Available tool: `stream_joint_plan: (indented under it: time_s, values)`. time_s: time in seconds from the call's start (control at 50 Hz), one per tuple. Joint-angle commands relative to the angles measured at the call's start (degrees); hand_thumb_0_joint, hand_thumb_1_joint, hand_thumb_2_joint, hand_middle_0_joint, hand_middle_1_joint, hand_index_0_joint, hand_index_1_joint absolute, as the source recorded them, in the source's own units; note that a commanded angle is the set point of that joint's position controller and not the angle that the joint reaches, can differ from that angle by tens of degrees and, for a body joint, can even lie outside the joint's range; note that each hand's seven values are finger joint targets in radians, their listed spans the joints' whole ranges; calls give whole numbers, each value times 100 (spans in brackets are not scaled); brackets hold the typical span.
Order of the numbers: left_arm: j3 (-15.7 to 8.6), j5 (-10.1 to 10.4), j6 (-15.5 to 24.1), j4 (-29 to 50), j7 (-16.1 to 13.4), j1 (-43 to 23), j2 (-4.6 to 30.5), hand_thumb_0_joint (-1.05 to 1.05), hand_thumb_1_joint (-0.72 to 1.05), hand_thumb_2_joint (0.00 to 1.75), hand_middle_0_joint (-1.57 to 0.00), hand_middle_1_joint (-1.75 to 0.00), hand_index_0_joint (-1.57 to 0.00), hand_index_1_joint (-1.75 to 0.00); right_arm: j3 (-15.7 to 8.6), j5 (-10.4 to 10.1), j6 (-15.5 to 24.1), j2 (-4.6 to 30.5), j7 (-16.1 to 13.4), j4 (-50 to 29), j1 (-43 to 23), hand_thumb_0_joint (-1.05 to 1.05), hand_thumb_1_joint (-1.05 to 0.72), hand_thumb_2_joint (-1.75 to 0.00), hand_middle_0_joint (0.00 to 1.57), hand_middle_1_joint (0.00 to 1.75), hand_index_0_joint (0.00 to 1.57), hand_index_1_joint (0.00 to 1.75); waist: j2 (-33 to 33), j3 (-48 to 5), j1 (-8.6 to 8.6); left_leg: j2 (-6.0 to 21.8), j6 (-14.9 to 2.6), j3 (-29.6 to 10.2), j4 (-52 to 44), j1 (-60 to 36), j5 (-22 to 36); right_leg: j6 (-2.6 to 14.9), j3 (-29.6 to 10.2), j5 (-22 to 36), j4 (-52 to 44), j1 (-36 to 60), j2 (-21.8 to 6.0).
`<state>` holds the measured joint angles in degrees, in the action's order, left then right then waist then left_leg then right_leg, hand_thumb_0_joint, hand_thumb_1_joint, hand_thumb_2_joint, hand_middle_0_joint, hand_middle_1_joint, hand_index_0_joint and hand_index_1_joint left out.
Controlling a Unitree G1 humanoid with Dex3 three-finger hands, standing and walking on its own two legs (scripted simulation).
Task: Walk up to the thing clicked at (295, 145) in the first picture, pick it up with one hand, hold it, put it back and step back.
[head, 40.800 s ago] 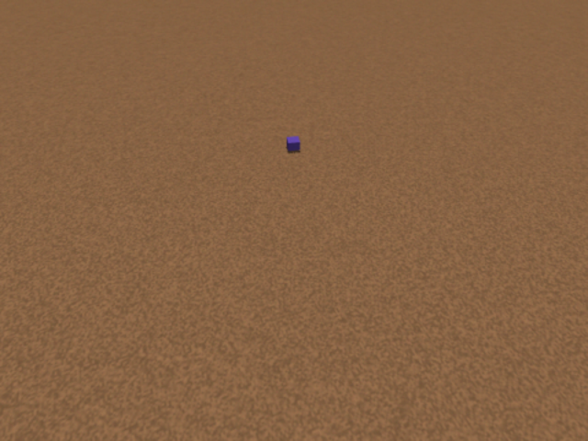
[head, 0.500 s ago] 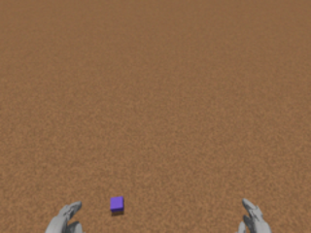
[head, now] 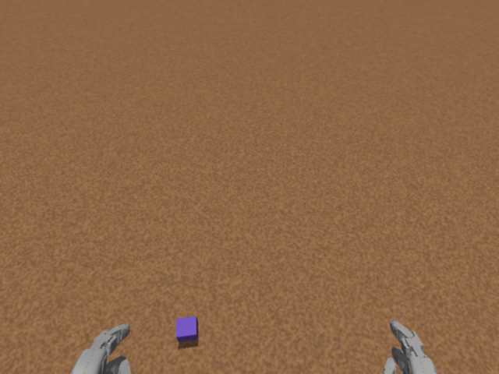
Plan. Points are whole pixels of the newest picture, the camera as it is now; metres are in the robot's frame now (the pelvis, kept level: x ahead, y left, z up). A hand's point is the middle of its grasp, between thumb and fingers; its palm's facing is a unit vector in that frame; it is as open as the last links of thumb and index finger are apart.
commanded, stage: home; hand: left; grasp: from above
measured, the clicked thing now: (187, 329) +0.44 +0.23 -0.69
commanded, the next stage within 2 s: stand in 0.12 s
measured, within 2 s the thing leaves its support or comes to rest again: neither
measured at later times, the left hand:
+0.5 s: hand out of the picture +0.10 +0.23 -0.10, palm faces +0.03 -0.94 -0.35, open 7.4 cm
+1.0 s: hand out of the picture +0.03 +0.24 -0.10, palm faces +0.05 -0.94 -0.34, open 7.4 cm
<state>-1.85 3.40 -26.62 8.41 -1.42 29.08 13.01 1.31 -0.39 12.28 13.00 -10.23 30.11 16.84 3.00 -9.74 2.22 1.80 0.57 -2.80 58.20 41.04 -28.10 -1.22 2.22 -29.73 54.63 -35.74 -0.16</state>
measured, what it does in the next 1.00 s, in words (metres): rises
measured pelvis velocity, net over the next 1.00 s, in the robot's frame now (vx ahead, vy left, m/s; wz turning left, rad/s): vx -0.01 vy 0.01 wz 0.01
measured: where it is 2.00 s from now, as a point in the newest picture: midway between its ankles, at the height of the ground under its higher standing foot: outside the picture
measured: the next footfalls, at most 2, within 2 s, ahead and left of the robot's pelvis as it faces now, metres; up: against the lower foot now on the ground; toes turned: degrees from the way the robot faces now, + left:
none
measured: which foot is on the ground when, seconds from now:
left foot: down 0.00-1.00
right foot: down 0.00-1.00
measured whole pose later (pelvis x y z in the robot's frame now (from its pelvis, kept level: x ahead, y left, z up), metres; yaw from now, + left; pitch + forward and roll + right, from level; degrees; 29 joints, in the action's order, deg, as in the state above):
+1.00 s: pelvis -0.01 +0.01 +0.06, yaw +1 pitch -4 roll +0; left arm -2.2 -1.7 -0.8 -61.9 -2.1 10.8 15.9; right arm -2.0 1.5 0.1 16.2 -1.3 62.3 8.3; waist 1.0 3.3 -1.2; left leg -0.7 -0.3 -0.8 24.3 8.9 -11.4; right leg -2.1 1.1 -14.3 23.7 -5.4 -2.7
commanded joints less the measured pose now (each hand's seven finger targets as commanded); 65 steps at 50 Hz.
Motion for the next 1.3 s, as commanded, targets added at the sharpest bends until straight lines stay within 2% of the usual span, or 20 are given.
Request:
stream_joint_plan:
  time_s: [0.0, 0.1, 0.18, 0.2, 0.22, 0.24, 0.26, 0.3, 0.36, 0.46, 0.56, 0.66, 0.74, 0.82, 0.92, 1.04, 1.1, 1.14, 1.2, 1.28]
  values:
    - [-404, -35, 323, 1079, -32, -144, 678, 0, 90, 90, -20, -30, -20, -30, -302, 4, 346, 718, -70, -892, -345, 0, -90, -90, 20, 30, 20, 30, -45, -457, 17, -123, -121, 33, -814, -858, 1569, 86, 138, 1594, -809, 56, 162]
    - [-298, -45, 312, 1140, -30, -116, 596, 0, 90, 90, -20, -30, -20, -30, -293, -7, 322, 689, -64, -936, -372, 0, -90, -90, 20, 30, 20, 30, -34, -475, 19, -105, -110, 35, -808, -914, 1749, 97, 153, 1732, -794, 50, 162]
    - [-344, -45, 302, 1080, -25, -119, 657, 0, 90, 90, -20, -30, -20, -30, -290, -6, 313, 702, -64, -903, -382, 0, -90, -90, 20, 30, 20, 30, 17, -369, -21, -105, -106, 7, -893, -808, 1450, 117, 162, 1440, -815, 18, 163]
    - [-305, -744, 1516, -931, -261, -1796, 1086, 0, 90, 90, -20, -30, -20, -30, -463, 650, -250, 1259, 277, 562, -785, 0, -90, -90, 20, 30, 20, 30, -429, 992, -471, 55, -386, -129, -1358, -715, 2443, 298, -245, 1505, -1169, 1204, -301]
    - [-442, -770, 1918, -1968, -224, -1244, 1192, 0, 90, 90, -20, -30, -20, -30, -568, 652, -456, 1288, 433, 640, -828, 0, -90, -90, 20, 30, 20, 30, -789, 430, -437, -46, -446, 100, -1271, -1163, 2402, 517, -668, 1540, -1404, 1347, -387]
    - [-427, -793, 2122, -2242, -193, -1285, 1298, 0, 90, 90, -20, -30, -20, -30, -559, 653, -559, 1259, 540, 599, -819, 0, -90, -90, 20, 30, 20, 30, -983, 371, -317, -67, -451, 98, -1284, -1331, 2296, 600, -906, 1611, -1489, 1280, -498]
    - [-396, -761, 2226, -2377, -151, -1401, 1314, 0, 90, 90, -20, -30, -20, -30, -547, 635, -633, 1251, 615, 573, -700, 0, -90, -90, 20, 30, 20, 30, -791, 473, -202, -66, -421, 1, -1431, -1368, 2127, 606, -872, 1655, -1519, 1121, -412]
    - [-315, -711, 2396, -2835, -106, -1557, 1282, 0, 90, 90, -20, -30, -20, -30, -524, 395, -673, 1119, 809, 842, -689, 0, -90, -90, 20, 30, 20, 30, -299, 238, -311, -50, -437, -85, -1715, -1784, 2071, 438, -679, 1976, -1420, 1616, -464]
    - [-382, -621, 2447, -3478, -106, -1698, 1207, 0, 90, 90, -20, -30, -20, -30, -602, 304, -754, 1162, 926, 1070, -884, 0, -90, -90, 20, 30, 20, 30, -549, 299, -389, -42, -384, -87, -1864, -2151, 2011, 357, -694, 1588, -1741, 1484, -487]
    - [-354, -636, 2616, -4443, -113, -1797, 1153, 0, 90, 90, -20, -30, -20, -30, -653, 345, -892, 1218, 949, 1473, -1052, 0, -90, -90, 20, 30, 20, 30, -227, 590, -423, 145, -450, -432, -2591, -2125, 1084, 273, -488, 1144, -2117, 1800, -411]
    - [-346, -593, 2750, -5158, -116, -1829, 1242, 0, 90, 90, -20, -30, -20, -30, -646, 298, -949, 1226, 898, 1882, -886, 0, -90, -90, 20, 30, 20, 30, -421, 748, -334, 144, -386, -363, -2744, -2631, 2020, 281, -576, 1857, -2532, 2051, -534]
    - [-300, -511, 2724, -5754, -130, -1773, 1201, 0, 90, 90, -20, -30, -20, -30, -618, 272, -992, 1353, 844, 2263, -850, 0, -90, -90, 20, 30, 20, 30, 0, 862, -334, 358, -369, -581, -3376, -2919, 2335, 211, -422, 2032, -2733, 2422, -456]
    - [-279, -514, 2723, -6163, -128, -1759, 1275, 0, 90, 90, -20, -30, -20, -30, -605, 222, -1034, 1385, 817, 2503, -918, 0, -90, -90, 20, 30, 20, 30, -67, 995, -345, 353, -300, -541, -3619, -3047, 2281, 173, -414, 2054, -3090, 2644, -504]
    - [-264, -517, 2743, -6451, -139, -1839, 1348, 0, 90, 90, -20, -30, -20, -30, -574, 187, -1045, 1361, 804, 2698, -883, 0, -90, -90, 20, 30, 20, 30, -295, 949, -302, 330, -244, -402, -3630, -3319, 2778, 167, -473, 2375, -3310, 2817, -602]
    - [-222, -521, 2743, -6683, -122, -1931, 1375, 0, 90, 90, -20, -30, -20, -30, -541, 175, -1081, 1371, 828, 2878, -1017, 0, -90, -90, 20, 30, 20, 30, -346, 1154, -320, 322, -189, -407, -3889, -3337, 2261, 139, -466, 2046, -3581, 2790, -592]
    - [-208, -518, 2757, -6840, -98, -2055, 1432, 0, 90, 90, -20, -30, -20, -30, -526, 170, -1087, 1419, 851, 3018, -1118, 0, -90, -90, 20, 30, 20, 30, -345, 1225, -301, 344, -160, -391, -4017, -3362, 2178, 136, -496, 2003, -3759, 2814, -626]
    - [-211, -504, 2741, -6900, -83, -2104, 1465, 0, 90, 90, -20, -30, -20, -30, -522, 183, -1102, 1475, 865, 3078, -1148, 0, -90, -90, 20, 30, 20, 30, -224, 1306, -300, 364, -155, -440, -4188, -3172, 1714, 136, -486, 1860, -3765, 2874, -603]
    - [-216, -495, 2753, -6938, -76, -2113, 1488, 0, 90, 90, -20, -30, -20, -30, -510, 174, -1101, 1465, 875, 3099, -1182, 0, -90, -90, 20, 30, 20, 30, -278, 1278, -315, 369, -172, -435, -4180, -3200, 1805, 137, -500, 1939, -3792, 2912, -622]
    - [-208, -500, 2763, -7000, -66, -2120, 1528, 0, 90, 90, -20, -30, -20, -30, -507, 167, -1117, 1463, 891, 3127, -1189, 0, -90, -90, 20, 30, 20, 30, -378, 1377, -307, 353, -148, -405, -4157, -3256, 1697, 134, -519, 1577, -3933, 2729, -626]
    - [-216, -496, 2778, -7006, -53, -2183, 1570, 0, 90, 90, -20, -30, -20, -30, -499, 163, -1106, 1523, 900, 3150, -1234, 0, -90, -90, 20, 30, 20, 30, -294, 1183, -299, 382, -174, -402, -4146, -3315, 1782, 159, -553, 1774, -3928, 2843, -660]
